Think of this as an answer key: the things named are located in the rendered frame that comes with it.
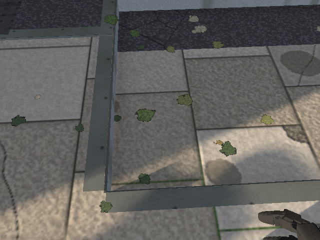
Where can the robot right hand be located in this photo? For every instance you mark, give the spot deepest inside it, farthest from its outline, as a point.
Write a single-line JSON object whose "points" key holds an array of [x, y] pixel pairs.
{"points": [[292, 222]]}

